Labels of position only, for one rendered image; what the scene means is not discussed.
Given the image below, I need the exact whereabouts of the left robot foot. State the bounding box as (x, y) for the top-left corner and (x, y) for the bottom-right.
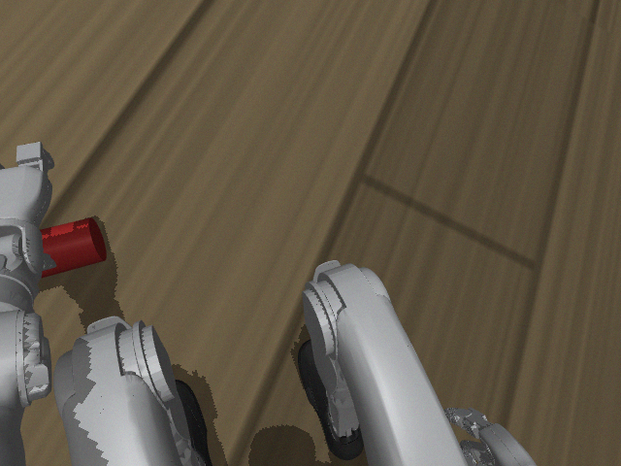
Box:
(175, 380), (212, 466)

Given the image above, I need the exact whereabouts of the left robot arm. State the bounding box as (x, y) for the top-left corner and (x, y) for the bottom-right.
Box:
(0, 218), (52, 466)

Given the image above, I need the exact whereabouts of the right robot hand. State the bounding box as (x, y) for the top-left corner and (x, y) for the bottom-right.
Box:
(444, 408), (537, 466)

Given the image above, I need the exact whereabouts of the bottle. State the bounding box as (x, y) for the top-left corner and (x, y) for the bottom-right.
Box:
(40, 217), (107, 278)

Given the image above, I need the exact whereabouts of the right robot foot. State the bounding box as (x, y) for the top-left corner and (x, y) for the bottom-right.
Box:
(298, 339), (364, 460)

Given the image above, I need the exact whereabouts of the left robot hand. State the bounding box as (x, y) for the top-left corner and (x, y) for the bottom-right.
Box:
(0, 142), (57, 271)

